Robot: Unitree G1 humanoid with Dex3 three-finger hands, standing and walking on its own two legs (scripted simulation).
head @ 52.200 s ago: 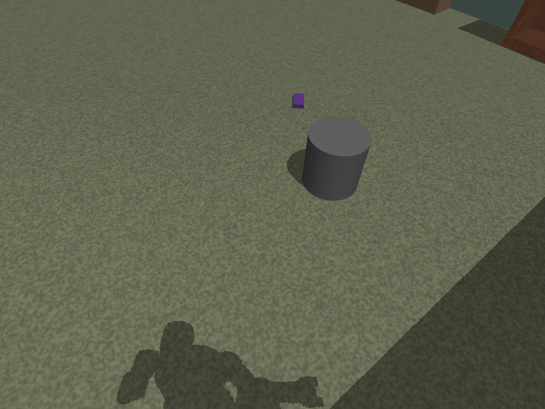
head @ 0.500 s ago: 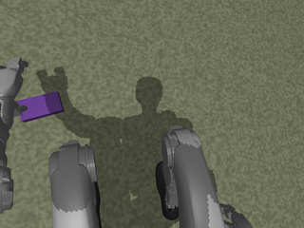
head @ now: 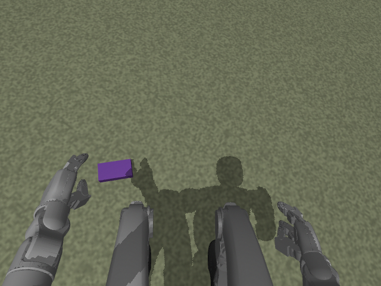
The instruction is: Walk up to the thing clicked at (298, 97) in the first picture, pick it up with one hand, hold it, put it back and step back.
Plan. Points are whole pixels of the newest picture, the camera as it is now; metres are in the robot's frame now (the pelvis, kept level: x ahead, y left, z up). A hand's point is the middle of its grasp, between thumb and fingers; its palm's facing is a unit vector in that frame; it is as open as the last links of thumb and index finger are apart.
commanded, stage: home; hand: left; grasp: from above
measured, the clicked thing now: (115, 170) +0.48 +0.26 -0.51
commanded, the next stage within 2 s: none
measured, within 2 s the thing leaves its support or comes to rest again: neither
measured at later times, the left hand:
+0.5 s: hand (57, 208) +0.24 +0.19 +0.12, palm faces +0.12 -0.97 -0.20, open 7.4 cm
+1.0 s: hand (44, 222) +0.23 +0.18 +0.15, palm faces +0.12 -0.97 -0.19, open 7.4 cm
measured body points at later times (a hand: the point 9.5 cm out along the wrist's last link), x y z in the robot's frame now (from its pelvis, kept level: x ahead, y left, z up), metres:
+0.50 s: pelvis +0.06 +0.00 +0.17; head +0.10 +0.01 +0.62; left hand +0.24 +0.24 +0.13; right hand +0.21 -0.24 +0.10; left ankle +0.08 +0.13 -0.48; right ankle +0.09 -0.15 -0.48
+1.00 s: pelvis +0.08 -0.01 +0.20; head +0.10 +0.00 +0.65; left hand +0.22 +0.23 +0.16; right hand +0.26 -0.24 +0.14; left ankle +0.08 +0.13 -0.48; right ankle +0.09 -0.15 -0.48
